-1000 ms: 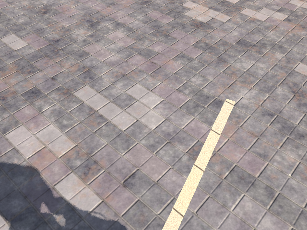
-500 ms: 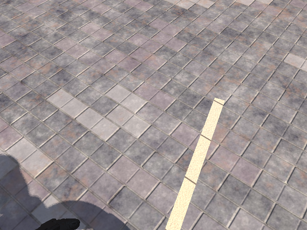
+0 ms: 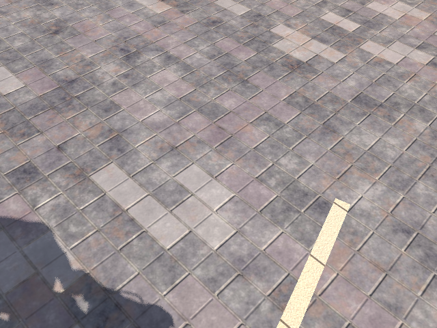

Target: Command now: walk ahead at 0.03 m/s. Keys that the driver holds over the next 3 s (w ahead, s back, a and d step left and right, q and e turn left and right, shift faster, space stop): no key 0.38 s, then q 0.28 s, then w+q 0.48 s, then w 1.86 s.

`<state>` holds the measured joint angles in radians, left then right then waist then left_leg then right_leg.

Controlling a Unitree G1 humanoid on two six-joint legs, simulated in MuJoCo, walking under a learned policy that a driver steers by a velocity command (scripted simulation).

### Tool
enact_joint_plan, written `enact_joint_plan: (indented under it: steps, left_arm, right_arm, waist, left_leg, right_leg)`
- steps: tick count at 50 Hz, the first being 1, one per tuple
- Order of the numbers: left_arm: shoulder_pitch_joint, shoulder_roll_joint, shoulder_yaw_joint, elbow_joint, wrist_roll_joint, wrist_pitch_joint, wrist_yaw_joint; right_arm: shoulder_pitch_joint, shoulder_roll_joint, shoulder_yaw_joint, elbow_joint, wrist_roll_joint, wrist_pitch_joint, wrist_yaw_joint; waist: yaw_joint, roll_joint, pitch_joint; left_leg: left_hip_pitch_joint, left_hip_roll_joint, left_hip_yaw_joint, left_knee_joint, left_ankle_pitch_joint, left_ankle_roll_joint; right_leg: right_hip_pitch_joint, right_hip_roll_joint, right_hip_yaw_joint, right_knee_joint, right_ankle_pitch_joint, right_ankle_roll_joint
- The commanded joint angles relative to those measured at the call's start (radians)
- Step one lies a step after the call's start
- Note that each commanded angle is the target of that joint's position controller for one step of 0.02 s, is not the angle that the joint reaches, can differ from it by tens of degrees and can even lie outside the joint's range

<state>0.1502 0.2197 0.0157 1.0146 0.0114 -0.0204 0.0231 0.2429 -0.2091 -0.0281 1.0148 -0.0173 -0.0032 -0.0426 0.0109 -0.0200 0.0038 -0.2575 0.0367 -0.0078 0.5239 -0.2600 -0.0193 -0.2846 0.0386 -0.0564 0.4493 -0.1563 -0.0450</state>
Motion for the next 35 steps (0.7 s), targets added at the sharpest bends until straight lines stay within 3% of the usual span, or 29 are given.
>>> enact_joint_plan:
  steps: [1, 7, 19, 24, 26, 27, 28, 29, 30, 31, 32, 33, 35]
  left_arm:
    - [0.025, 0.100, 0.020, -0.014, 0.002, -0.003, 0.009]
    - [0.011, 0.095, 0.020, 0.009, -0.011, -0.006, 0.001]
    - [0.014, 0.104, 0.026, 0.049, -0.016, 0.018, 0.011]
    - [0.014, 0.165, 0.059, 0.023, -0.019, 0.032, 0.044]
    - [0.049, 0.174, 0.072, 0.020, -0.019, 0.041, 0.056]
    - [0.075, 0.186, 0.080, 0.020, -0.016, 0.043, 0.061]
    - [0.093, 0.201, 0.086, 0.018, -0.010, 0.042, 0.066]
    - [0.059, 0.203, 0.085, -0.004, -0.002, 0.037, 0.072]
    - [0.048, 0.194, 0.078, -0.026, 0.012, 0.025, 0.076]
    - [-0.017, 0.201, 0.076, -0.050, 0.004, 0.012, 0.079]
    - [-0.101, 0.203, 0.076, -0.073, -0.012, 0.001, 0.077]
    - [-0.136, 0.206, 0.079, -0.080, -0.019, -0.005, 0.074]
    - [-0.116, 0.236, 0.091, -0.067, -0.029, -0.003, 0.063]
  right_arm:
    - [0.007, -0.097, -0.019, -0.017, 0.009, -0.032, 0.001]
    - [0.049, -0.103, -0.020, 0.007, 0.014, -0.031, 0.002]
    - [0.053, -0.086, -0.019, 0.032, 0.016, -0.013, 0.000]
    - [-0.024, -0.133, -0.041, -0.041, 0.030, -0.006, -0.007]
    - [-0.041, -0.119, -0.044, -0.074, 0.032, 0.000, -0.011]
    - [-0.052, -0.108, -0.044, -0.092, 0.031, 0.005, -0.014]
    - [-0.054, -0.095, -0.045, -0.106, 0.031, 0.010, -0.015]
    - [-0.045, -0.092, -0.049, -0.113, 0.030, 0.017, -0.014]
    - [-0.062, -0.120, -0.062, -0.125, 0.032, 0.025, -0.013]
    - [-0.043, -0.125, -0.070, -0.128, 0.041, 0.035, -0.010]
    - [-0.020, -0.109, -0.068, -0.126, 0.045, 0.043, -0.009]
    - [-0.023, -0.101, -0.066, -0.127, 0.038, 0.046, -0.009]
    - [-0.032, -0.088, -0.061, -0.137, 0.037, 0.038, 0.005]
  waist:
    - [0.010, 0.095, 0.030]
    - [-0.014, 0.037, -0.034]
    - [-0.009, 0.025, -0.013]
    - [0.008, 0.030, -0.017]
    - [0.019, 0.004, -0.023]
    - [0.027, -0.027, -0.030]
    - [0.030, -0.083, -0.044]
    - [0.028, -0.167, -0.058]
    - [0.039, -0.148, -0.051]
    - [-0.005, -0.092, -0.035]
    - [-0.045, -0.066, -0.010]
    - [-0.051, -0.058, 0.003]
    - [-0.037, -0.075, -0.028]
  left_leg:
    - [-0.062, 0.037, -0.051, -0.175, -0.060, 0.031]
    - [0.043, 0.026, -0.028, -0.114, 0.181, 0.042]
    - [0.059, 0.012, -0.006, -0.118, 0.239, 0.037]
    - [-0.046, 0.004, -0.044, -0.047, 0.285, 0.067]
    - [-0.109, -0.012, -0.047, 0.025, 0.242, 0.069]
    - [-0.149, -0.031, -0.031, 0.093, 0.197, 0.059]
    - [-0.183, -0.055, 0.004, 0.195, 0.080, 0.042]
    - [-0.215, -0.066, 0.031, 0.388, -0.266, 0.025]
    - [-0.274, -0.030, -0.010, 0.622, -0.430, 0.009]
    - [-0.274, 0.025, -0.071, 0.688, -0.403, 0.007]
    - [-0.249, 0.060, -0.084, 0.608, -0.349, 0.008]
    - [-0.220, 0.060, -0.048, 0.512, -0.297, 0.003]
    - [-0.093, 0.047, 0.028, 0.347, -0.235, 0.009]
  right_leg:
    - [0.060, -0.065, 0.078, -0.066, -0.080, -0.019]
    - [0.096, -0.069, 0.075, -0.031, 0.125, -0.022]
    - [0.143, -0.076, 0.082, -0.014, 0.216, -0.020]
    - [0.183, -0.089, 0.062, 0.032, 0.173, -0.034]
    - [0.191, -0.134, 0.092, 0.015, 0.133, -0.062]
    - [0.202, -0.191, 0.142, -0.020, 0.126, -0.095]
    - [0.212, -0.281, 0.217, -0.073, 0.152, -0.149]
    - [0.191, -0.402, 0.309, -0.123, 0.220, -0.228]
    - [0.167, -0.491, 0.368, -0.166, 0.267, -0.294]
    - [0.118, -0.487, 0.331, -0.178, 0.217, -0.275]
    - [0.072, -0.433, 0.248, -0.183, 0.131, -0.213]
    - [0.050, -0.383, 0.175, -0.180, 0.111, -0.168]
    - [0.002, -0.329, 0.079, -0.196, -0.086, -0.130]
